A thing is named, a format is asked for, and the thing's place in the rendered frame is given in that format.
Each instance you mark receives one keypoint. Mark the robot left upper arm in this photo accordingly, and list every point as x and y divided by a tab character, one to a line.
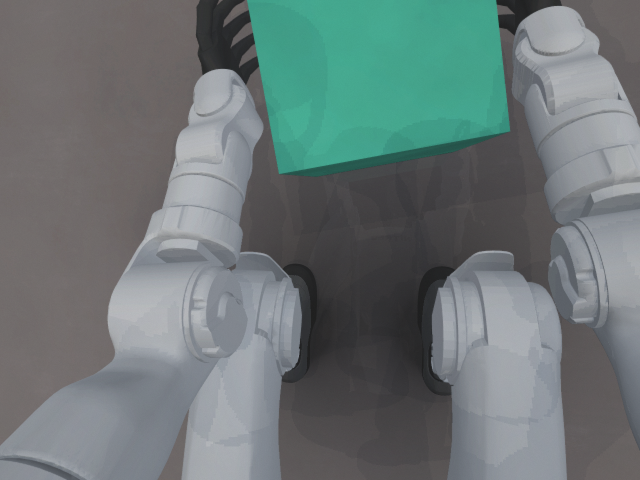
169	323

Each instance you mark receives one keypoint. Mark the carton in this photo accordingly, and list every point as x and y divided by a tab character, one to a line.
352	84

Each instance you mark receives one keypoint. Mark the robot right upper arm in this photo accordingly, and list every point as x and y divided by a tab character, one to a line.
594	278

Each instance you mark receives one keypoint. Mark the robot right hand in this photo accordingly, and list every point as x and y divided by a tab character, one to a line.
521	10

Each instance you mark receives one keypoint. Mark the robot left forearm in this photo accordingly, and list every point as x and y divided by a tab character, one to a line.
200	217

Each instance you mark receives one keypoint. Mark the robot right forearm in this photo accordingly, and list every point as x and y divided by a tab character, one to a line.
583	127

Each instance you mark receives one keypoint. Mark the robot right thigh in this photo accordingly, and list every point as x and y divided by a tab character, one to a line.
507	414

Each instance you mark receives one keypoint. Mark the robot left hand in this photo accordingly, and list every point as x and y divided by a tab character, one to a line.
215	40

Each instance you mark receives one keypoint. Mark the robot right foot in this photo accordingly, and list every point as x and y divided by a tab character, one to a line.
432	280

